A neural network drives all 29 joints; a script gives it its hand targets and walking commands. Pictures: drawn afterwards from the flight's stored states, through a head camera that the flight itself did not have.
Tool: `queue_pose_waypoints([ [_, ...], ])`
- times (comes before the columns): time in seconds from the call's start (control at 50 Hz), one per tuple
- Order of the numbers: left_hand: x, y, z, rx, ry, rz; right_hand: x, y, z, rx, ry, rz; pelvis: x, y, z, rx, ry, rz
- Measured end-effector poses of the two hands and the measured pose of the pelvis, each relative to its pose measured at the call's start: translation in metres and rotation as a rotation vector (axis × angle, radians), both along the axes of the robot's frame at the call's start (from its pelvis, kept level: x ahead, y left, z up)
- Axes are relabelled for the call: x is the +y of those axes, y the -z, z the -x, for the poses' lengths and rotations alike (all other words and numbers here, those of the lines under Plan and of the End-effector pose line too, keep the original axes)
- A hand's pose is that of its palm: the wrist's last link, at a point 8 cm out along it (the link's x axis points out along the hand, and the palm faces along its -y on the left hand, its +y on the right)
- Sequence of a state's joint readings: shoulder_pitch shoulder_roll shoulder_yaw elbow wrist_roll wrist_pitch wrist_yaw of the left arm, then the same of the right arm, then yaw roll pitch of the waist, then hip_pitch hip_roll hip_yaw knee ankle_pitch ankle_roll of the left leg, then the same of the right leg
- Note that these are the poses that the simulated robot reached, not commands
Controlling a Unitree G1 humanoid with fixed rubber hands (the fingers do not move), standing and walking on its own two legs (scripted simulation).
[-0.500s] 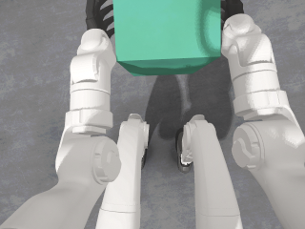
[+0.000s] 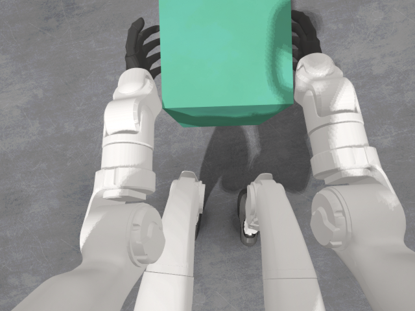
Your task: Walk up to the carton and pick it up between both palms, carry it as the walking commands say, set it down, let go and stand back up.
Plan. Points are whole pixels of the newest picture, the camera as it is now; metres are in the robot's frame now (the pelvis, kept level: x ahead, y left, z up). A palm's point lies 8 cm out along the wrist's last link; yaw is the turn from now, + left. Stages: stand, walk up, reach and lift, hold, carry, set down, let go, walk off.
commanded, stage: reach and lift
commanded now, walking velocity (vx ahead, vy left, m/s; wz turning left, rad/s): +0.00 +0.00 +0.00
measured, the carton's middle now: (221, 53) +0.55 +0.02 -0.10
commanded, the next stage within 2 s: none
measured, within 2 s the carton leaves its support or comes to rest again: neither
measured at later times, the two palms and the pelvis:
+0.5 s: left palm (113, 64) +0.46 +0.15 +0.05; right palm (326, 46) +0.48 -0.12 +0.04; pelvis +0.02 +0.00 +0.06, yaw +1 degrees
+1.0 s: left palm (84, 38) +0.44 +0.14 +0.14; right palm (381, 31) +0.45 -0.13 +0.12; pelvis +0.08 -0.01 +0.12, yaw +2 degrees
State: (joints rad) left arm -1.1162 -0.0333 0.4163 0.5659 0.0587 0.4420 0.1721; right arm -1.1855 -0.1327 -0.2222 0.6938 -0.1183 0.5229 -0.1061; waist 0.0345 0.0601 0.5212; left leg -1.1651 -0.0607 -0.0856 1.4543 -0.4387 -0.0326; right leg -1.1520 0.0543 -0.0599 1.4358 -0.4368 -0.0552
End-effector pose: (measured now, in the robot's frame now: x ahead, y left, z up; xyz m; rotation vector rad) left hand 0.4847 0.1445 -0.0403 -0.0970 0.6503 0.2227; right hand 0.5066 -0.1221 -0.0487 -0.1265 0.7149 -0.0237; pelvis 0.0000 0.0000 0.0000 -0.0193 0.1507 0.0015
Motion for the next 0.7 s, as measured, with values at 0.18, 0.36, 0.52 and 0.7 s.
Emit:
queue_pose_waypoints([
  [0.18, 0.003, -0.028, 0.008, -0.004, -0.007, 0.002, 0.003, -0.029, 0.006, -0.005, -0.005, -0.001, 0.0, -0.02, -0.003, -0.032, -0.006, 0.001],
  [0.36, 0.005, -0.053, 0.022, 0.009, -0.02, 0.011, 0.005, -0.052, 0.019, 0.008, -0.008, -0.006, -0.001, -0.041, -0.01, -0.035, -0.013, 0.002],
  [0.52, 0.006, -0.095, 0.029, -0.007, -0.035, 0.025, 0.007, -0.095, 0.025, -0.008, -0.015, 0.001, -0.001, -0.058, -0.029, 0.035, -0.018, 0.004],
  [0.7, 0.003, -0.156, 0.035, -0.006, -0.024, 0.019, 0.003, -0.152, 0.036, -0.006, 0.007, -0.016, -0.002, -0.09, -0.063, 0.046, -0.024, -0.001],
])
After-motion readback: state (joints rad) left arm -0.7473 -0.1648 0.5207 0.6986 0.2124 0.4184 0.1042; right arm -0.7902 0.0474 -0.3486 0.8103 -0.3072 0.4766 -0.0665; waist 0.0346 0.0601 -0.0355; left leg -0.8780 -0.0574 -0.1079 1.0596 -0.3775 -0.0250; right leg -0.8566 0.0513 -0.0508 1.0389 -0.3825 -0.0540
